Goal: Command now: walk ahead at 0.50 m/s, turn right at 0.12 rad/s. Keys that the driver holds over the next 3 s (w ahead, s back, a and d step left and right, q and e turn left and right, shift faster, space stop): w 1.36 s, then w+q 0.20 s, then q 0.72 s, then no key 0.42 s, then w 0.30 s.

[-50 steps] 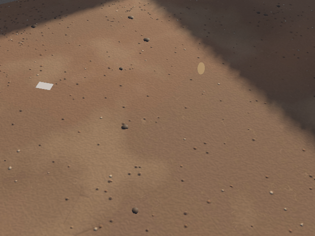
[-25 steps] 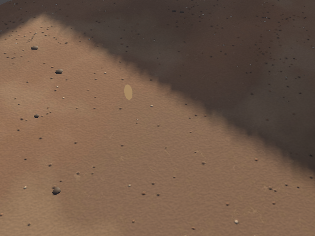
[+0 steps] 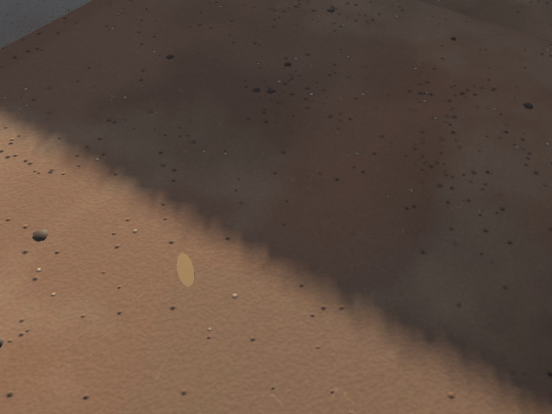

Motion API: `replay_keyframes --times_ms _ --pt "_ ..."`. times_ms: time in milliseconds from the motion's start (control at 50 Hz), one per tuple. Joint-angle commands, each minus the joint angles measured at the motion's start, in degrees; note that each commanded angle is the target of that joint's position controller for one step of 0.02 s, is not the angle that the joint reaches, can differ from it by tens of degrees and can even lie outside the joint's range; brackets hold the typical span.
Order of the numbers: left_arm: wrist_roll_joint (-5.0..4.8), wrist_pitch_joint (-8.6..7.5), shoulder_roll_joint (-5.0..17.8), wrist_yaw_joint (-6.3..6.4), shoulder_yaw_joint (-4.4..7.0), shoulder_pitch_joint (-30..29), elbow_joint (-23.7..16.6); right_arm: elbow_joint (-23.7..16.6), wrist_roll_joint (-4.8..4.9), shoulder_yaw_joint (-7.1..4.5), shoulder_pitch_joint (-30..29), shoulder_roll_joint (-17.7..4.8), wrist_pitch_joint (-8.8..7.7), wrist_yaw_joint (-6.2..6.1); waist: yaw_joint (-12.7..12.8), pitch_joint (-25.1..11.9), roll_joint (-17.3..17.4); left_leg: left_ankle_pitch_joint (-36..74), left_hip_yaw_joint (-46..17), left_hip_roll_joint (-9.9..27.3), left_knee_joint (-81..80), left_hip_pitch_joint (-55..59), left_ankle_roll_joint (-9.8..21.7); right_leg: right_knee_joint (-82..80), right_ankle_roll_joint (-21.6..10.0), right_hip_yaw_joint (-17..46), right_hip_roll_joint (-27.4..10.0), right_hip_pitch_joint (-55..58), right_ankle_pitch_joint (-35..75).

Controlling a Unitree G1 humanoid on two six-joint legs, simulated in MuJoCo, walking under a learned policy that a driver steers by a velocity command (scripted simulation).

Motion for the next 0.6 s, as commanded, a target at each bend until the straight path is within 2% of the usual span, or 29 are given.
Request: replay_keyframes --times_ms 20,40,60,80,120,180,260,340,400,420,440,460,480,500,520,540,560,580,600 --pt "-0.82 -2.18 7.6 -0.16 0.85 -3.72 -6.47 0.27 0.47 -2.03 11.63 -7.56 0.85 -0.31 -6.51 -6.49 5.53 -16.36 -31.63 19.93 -16.15 32.42 10.95 19.89 -0.47 -0.21 -5.72 -32.76 3.83" --pt "0.17 -2.18 7.08 -0.08 0.99 -5.96 -7.05 -0.12 -0.16 -1.46 8.76 -6.23 1.03 -0.24 -5.03 -2.36 3.63 -10.86 -26.69 17.83 -18.02 24.71 10.59 15.97 -0.33 -1.43 -7.67 -31.18 7.27" --pt "0.63 -1.9 6.57 -0.01 1.27 -5.34 -7.02 -0.27 -0.77 -0.98 7.5 -5.16 0.85 -0.24 -3.24 -1.54 4.89 -5.94 -23.14 16.0 -19.3 20.41 9.89 12.68 -0.33 -1.38 -9.57 -27.83 9.76" --pt "0.61 -1.54 5.5 -0.03 1.16 -4.05 -6.73 -0.03 -0.85 -0.86 7.27 -4.96 0.8 -0.21 -2.33 -1.62 6.06 -2.7 -20.57 14.69 -20.51 18.11 9.81 10.82 -0.05 -1.85 -10.19 -25.43 10.89" --pt "0.7 -1.03 3.8 0.08 0.77 -3.63 -6.75 0.79 -0.37 -1.13 8.41 -6.24 0.53 -0.43 -1.78 -1.49 6.42 3.72 -16.42 14.05 -22.27 16.44 10.67 7.1 0.94 -3.16 -10.92 -25.18 12.63" --pt "1.09 -1.04 3.04 0.21 0.33 -8.73 -8.54 1.85 0.01 -1.68 10.54 -8.46 0.82 -1.28 -2.73 -0.65 4.58 11.12 -12.03 13.65 -23.65 17.54 10.76 -2.31 2.67 -4.23 -11.46 -28.13 20.65" --pt "0.71 -1.61 1.36 -0.53 -0.48 -16.09 -10.18 3.25 0.77 -1.58 14.12 -9.0 1.58 -1.83 -5.37 0.56 4.59 12.3 -6.42 10.96 -23.7 18.32 8.31 -16.72 2.92 -6.68 -9.22 -24.52 32.14" --pt "0.07 -2.07 1.65 -1.8 -0.71 -22.55 -12.53 5.18 1.04 -1.57 18.52 -9.36 2.69 -1.88 -7.48 2.5 4.79 12.0 -7.41 13.82 -21.39 24.65 8.15 -23.0 2.05 -7.26 -7.61 -25.41 31.82" --pt "0.06 -2.56 3.17 -2.74 -0.34 -22.76 -13.51 5.78 1.13 -1.98 18.57 -10.44 3.74 -2.27 -5.72 2.06 5.8 18.59 -8.26 16.39 -17.13 29.97 6.93 -25.87 -0.16 -7.29 -6.57 -23.8 25.54" --pt "0.18 -2.65 4.34 -2.78 0.17 -20.09 -12.95 5.62 1.12 -2.16 17.64 -11.09 3.98 -2.39 -3.81 0.34 6.51 26.14 -7.74 16.2 -13.86 30.51 6.28 -26.56 -1.12 -8.26 -5.29 -19.27 23.74" --pt "0.4 -2.69 6.02 -2.6 1.13 -13.84 -11.17 5.34 1.17 -2.11 16.29 -11.14 4.25 -2.48 -0.04 -3.48 6.38 34.79 -5.84 14.41 -6.79 29.52 5.14 -28.28 -2.62 -9.87 -3.6 -10.08 24.65" --pt "0.77 -2.62 9.09 -2.1 2.49 -4.29 -8.45 4.58 0.71 -1.5 15.89 -9.76 4.3 -2.57 3.96 -10.16 5.11 33.65 -3.71 11.51 4.58 23.23 3.4 -26.6 -4.93 -8.05 -5.57 5.08 27.11" --pt "2.06 -2.36 14.56 -1.6 3.76 4.1 -7.23 2.75 -0.24 0.1 19.81 -4.92 3.45 -2.37 4.46 -19.8 -4.72 13.76 -0.47 5.15 26.18 2.94 -0.02 -24.85 -12.01 11.76 -20.04 28.56 26.63" --pt "1.17 -1.95 13.75 -1.88 3.43 6.26 -6.05 3.68 -0.05 1.14 23.09 -2.26 2.13 -1.82 3.57 -25.46 -14.26 -25.28 -5.78 -1.34 38.49 -10.72 -1.27 -32.83 -17.26 32.26 -27.13 36.76 18.21" --pt "0.66 -1.79 9.35 -1.75 2.09 4.3 -6.24 2.94 1.61 -0.46 17.89 -8.3 1.32 -1.37 4.61 -18.52 -9.2 -24.4 -8.84 2.24 43.58 -17.09 -0.49 -35.04 -14.59 28.6 -24.79 32.23 12.01" --pt "0.48 -1.71 8.1 -1.58 1.51 -0.48 -6.88 1.36 2.21 -0.72 13.06 -9.33 0.86 -1.24 3.48 -10.55 -6.41 -18.65 -6.74 5.07 42.56 -18.89 -0.03 -36.76 -12.58 20.58 -22.82 23.26 14.42" --pt "0.91 -1.67 6.91 -1.66 1.07 -4.14 -7.3 1.03 1.53 -0.77 10.72 -8.71 0.86 -1.46 1.81 -6.29 -2.69 -14.0 -5.58 7.18 39.55 -16.91 -0.26 -38.85 -11.73 15.25 -20.51 15.01 18.64" --pt "1.43 -1.86 5.53 -1.88 0.66 -6.59 -7.57 1.12 0.87 -1.06 10.76 -8.14 1.35 -1.6 -0.25 -3.71 -2.52 -10.99 -5.72 8.83 36.44 -13.8 -0.63 -41.04 -11.12 11.27 -18.55 8.78 22.4" --pt "1.72 -2.1 4.8 -2.03 0.49 -7.84 -7.48 1.49 0.79 -1.02 12.23 -7.01 2.08 -1.63 -1.98 -3.3 -3.47 -9.19 -6.0 9.72 34.88 -10.5 -0.97 -43.02 -10.96 8.95 -17.34 5.0 23.55"
Next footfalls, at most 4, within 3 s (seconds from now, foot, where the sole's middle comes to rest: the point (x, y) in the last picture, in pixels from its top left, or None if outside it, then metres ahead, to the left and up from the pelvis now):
0.46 right None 0.43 -0.14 -0.76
1.00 left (253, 313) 0.72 0.11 -0.76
1.52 right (343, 227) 1.02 -0.14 -0.76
1.98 left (256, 200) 1.11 0.12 -0.76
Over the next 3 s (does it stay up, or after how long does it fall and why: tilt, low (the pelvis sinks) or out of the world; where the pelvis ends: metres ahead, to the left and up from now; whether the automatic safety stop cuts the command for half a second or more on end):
stays up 1.12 0.00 0.01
